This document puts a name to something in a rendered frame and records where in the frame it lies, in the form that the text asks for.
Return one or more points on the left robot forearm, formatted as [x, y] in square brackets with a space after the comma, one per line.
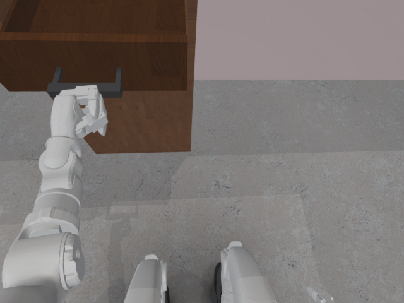
[58, 202]

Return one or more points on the left robot thigh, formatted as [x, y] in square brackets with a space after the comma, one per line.
[148, 283]

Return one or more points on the drawer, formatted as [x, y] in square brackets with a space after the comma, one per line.
[90, 39]

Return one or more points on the left robot upper arm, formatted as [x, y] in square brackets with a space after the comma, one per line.
[42, 269]

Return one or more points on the left robot hand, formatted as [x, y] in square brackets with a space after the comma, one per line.
[67, 113]

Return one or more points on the right robot shin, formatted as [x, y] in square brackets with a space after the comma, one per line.
[227, 293]

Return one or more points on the cabinet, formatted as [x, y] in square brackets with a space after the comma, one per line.
[147, 121]

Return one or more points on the right robot hand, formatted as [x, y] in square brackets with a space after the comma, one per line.
[318, 295]

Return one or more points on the handle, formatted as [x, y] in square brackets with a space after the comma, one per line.
[107, 90]

